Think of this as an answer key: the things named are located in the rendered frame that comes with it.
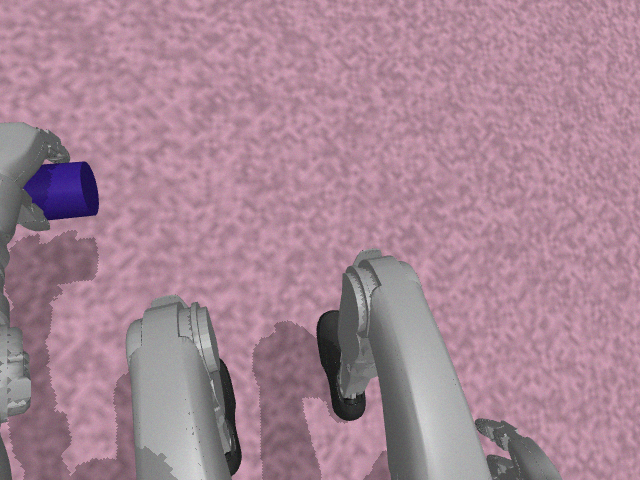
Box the right robot foot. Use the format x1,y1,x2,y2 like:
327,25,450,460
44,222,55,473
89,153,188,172
317,310,366,421

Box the left robot hand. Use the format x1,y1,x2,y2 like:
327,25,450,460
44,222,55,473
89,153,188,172
0,122,70,231

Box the can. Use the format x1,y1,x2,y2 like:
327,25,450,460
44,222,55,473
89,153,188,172
17,161,99,224

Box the left robot foot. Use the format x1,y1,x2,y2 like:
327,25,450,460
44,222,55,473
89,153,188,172
219,358,242,476

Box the right robot hand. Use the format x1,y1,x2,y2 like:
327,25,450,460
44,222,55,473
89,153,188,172
475,418,563,480

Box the left robot arm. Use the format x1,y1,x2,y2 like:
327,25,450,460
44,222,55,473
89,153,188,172
0,174,31,480

